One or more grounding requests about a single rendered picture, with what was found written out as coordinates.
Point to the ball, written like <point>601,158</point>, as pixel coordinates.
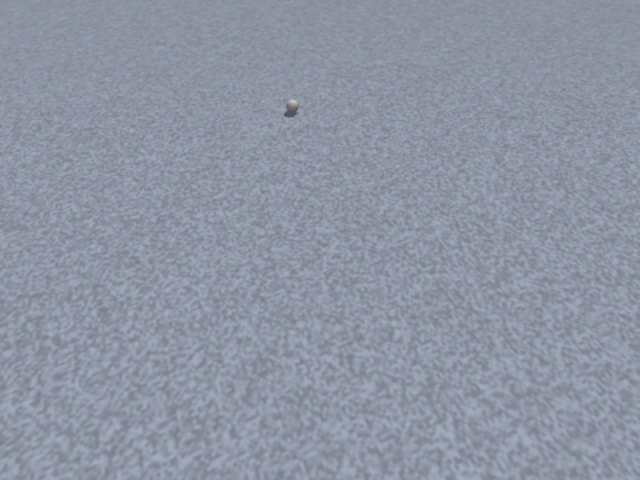
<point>292,106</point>

